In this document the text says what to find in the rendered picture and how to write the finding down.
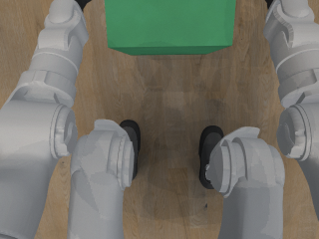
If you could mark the carton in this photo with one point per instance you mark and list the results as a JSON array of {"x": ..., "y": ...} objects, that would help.
[{"x": 169, "y": 27}]

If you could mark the left robot upper arm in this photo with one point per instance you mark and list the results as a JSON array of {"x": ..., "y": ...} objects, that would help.
[{"x": 33, "y": 137}]

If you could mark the robot right forearm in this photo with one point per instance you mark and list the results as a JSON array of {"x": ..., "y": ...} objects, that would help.
[{"x": 293, "y": 38}]

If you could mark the robot left hand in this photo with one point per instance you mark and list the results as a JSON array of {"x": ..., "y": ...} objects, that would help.
[{"x": 82, "y": 3}]

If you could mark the left robot thigh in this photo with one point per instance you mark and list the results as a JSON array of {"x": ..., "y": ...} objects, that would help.
[{"x": 97, "y": 188}]

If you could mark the right robot foot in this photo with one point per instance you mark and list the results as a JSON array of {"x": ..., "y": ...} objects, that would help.
[{"x": 209, "y": 138}]

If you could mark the right robot upper arm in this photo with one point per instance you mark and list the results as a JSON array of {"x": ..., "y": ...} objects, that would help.
[{"x": 298, "y": 137}]

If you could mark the robot left forearm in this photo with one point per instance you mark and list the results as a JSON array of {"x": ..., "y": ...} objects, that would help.
[{"x": 56, "y": 61}]

